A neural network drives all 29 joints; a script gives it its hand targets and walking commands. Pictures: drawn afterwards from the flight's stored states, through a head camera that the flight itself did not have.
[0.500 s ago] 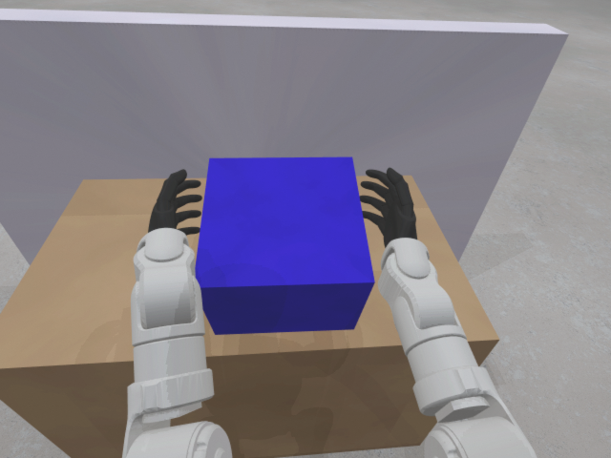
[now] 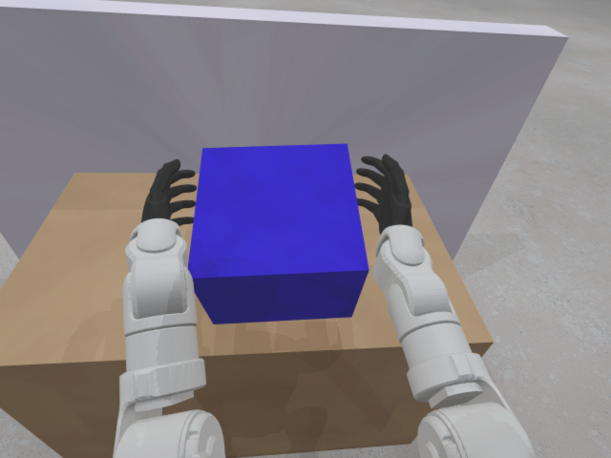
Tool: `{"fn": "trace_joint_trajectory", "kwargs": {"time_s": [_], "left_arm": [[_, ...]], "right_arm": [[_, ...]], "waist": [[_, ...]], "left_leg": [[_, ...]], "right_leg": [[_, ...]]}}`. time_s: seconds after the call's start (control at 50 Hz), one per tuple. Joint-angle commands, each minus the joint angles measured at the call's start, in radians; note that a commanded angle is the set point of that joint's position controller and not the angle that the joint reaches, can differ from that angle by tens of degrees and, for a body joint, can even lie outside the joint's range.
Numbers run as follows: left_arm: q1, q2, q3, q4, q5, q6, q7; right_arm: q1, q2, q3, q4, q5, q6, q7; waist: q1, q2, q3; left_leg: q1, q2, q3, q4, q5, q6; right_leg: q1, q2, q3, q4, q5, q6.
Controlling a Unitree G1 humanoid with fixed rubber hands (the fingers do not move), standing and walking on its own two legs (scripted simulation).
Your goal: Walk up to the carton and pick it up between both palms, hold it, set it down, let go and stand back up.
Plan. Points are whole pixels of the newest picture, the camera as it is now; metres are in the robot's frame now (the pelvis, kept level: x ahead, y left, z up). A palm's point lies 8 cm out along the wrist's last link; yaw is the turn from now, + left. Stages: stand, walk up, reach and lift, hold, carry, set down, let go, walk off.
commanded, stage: hold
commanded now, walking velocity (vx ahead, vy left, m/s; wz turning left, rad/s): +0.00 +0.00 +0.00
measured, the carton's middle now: (279, 235) +0.40 +0.01 +0.11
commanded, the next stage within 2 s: set down in 0.36 s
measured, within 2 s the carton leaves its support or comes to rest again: neither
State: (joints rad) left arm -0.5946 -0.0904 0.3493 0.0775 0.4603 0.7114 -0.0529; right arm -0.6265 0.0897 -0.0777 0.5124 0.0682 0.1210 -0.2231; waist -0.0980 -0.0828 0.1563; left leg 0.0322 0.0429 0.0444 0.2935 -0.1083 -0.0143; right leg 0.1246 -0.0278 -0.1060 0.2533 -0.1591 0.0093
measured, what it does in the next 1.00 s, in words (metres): stands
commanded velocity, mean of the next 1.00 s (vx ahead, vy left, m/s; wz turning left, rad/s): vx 0.00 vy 0.00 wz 0.00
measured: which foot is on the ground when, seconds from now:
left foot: down 0.00-1.00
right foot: down 0.00-1.00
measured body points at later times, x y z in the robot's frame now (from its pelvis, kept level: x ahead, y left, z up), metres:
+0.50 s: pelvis -0.02 +0.00 +0.00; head -0.04 +0.03 +0.45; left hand +0.37 +0.16 +0.18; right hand +0.36 -0.13 +0.18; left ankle +0.05 +0.13 -0.75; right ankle +0.01 -0.12 -0.75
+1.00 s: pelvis +0.02 +0.00 +0.00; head +0.02 +0.03 +0.45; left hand +0.39 +0.15 +0.10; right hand +0.39 -0.14 +0.13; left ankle +0.05 +0.13 -0.75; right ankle +0.01 -0.12 -0.75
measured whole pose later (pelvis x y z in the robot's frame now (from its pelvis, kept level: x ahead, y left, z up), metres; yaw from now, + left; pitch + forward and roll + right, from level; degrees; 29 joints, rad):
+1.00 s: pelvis +0.02 +0.00 +0.00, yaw +0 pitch -10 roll +0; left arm -0.48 -0.13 0.33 0.26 0.42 0.38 -0.02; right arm -0.51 0.11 -0.18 0.62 -0.08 -0.24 -0.15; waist -0.04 -0.06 0.18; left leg 0.02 0.04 0.06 0.28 -0.13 -0.01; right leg 0.11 -0.04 -0.11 0.24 -0.18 0.02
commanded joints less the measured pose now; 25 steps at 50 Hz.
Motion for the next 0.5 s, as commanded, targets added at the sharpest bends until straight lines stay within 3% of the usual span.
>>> {"fn": "trace_joint_trajectory", "kwargs": {"time_s": [0.0,0.02,0.08,0.14,0.16,0.2,0.24,0.34,0.38,0.42,0.48], "left_arm": [[-0.490,-0.457,-0.525,-0.270,-0.191,-0.064,-0.148],[-0.495,-0.439,-0.511,-0.226,-0.187,-0.056,-0.149],[-0.433,-0.448,-0.477,-0.189,-0.142,-0.024,-0.155],[-0.467,-0.427,-0.401,-0.135,-0.126,-0.033,-0.163],[-0.498,-0.424,-0.409,-0.148,-0.127,-0.036,-0.163],[-0.534,-0.418,-0.388,-0.124,-0.133,-0.045,-0.155],[-0.584,-0.405,-0.360,-0.040,-0.119,-0.059,-0.153],[-0.680,-0.429,-0.414,-0.030,-0.167,-0.116,-0.140],[-0.565,-0.504,-0.510,-0.010,-0.193,-0.104,-0.149],[-0.553,-0.450,-0.447,0.039,-0.160,-0.137,-0.167],[-0.552,-0.419,-0.349,0.127,-0.096,-0.165,-0.189]], "right_arm": [[-0.555,0.367,0.441,-0.329,0.086,-0.036,0.110],[-0.551,0.357,0.426,-0.310,0.085,-0.019,0.107],[-0.510,0.348,0.411,-0.266,0.084,0.004,0.117],[-0.531,0.338,0.366,-0.229,0.039,-0.005,0.133],[-0.573,0.346,0.369,-0.240,0.035,-0.012,0.134],[-0.618,0.354,0.356,-0.229,0.019,-0.029,0.139],[-0.697,0.370,0.327,-0.184,-0.006,-0.048,0.149],[-0.748,0.383,0.292,-0.179,-0.049,-0.093,0.154],[-0.692,0.402,0.315,-0.263,-0.042,-0.127,0.139],[-0.676,0.386,0.257,-0.220,-0.071,-0.142,0.133],[-0.649,0.365,0.195,-0.081,-0.117,-0.152,0.151]], "waist": [[-0.027,0.136,-0.537],[-0.038,0.148,-0.481],[-0.011,0.142,-0.354],[0.009,0.075,-0.268],[0.026,0.072,-0.286],[0.029,0.060,-0.291],[0.053,0.041,-0.286],[0.012,0.074,-0.460],[0.012,0.071,-0.576],[0.004,0.067,-0.513],[0.017,0.062,-0.332]], "left_leg": [[0.285,-0.057,0.016,0.077,0.493,-0.025],[0.267,-0.051,0.010,0.075,0.446,-0.021],[0.230,-0.046,0.014,0.029,0.322,-0.021],[0.157,-0.049,0.036,-0.040,0.132,0.012],[0.138,-0.053,0.040,-0.050,0.085,0.021],[0.121,-0.055,0.052,-0.063,0.026,0.034],[0.087,-0.058,0.066,-0.075,-0.041,0.055],[0.122,-0.058,0.066,-0.038,-0.020,0.057],[0.174,-0.063,0.063,-0.027,0.060,0.040],[0.130,-0.071,0.073,-0.038,-0.009,0.043],[0.037,-0.072,0.084,-0.098,-0.163,0.054]], "right_leg": [[0.040,0.084,-0.039,0.009,0.389,0.023],[0.028,0.077,-0.036,-0.006,0.335,0.019],[-0.024,0.076,-0.039,-0.024,0.180,0.012],[-0.050,0.064,-0.049,-0.042,0.072,0.019],[-0.039,0.070,-0.055,-0.040,0.031,0.018],[-0.054,0.057,-0.050,-0.048,-0.003,0.021],[-0.075,0.052,-0.052,-0.049,-0.059,0.027],[-0.077,0.048,-0.043,-0.036,-0.024,0.020],[0.025,0.047,-0.037,-0.019,0.159,0.022],[0.030,0.038,-0.041,-0.015,0.139,0.038],[-0.036,0.023,-0.036,-0.047,-0.061,0.034]]}}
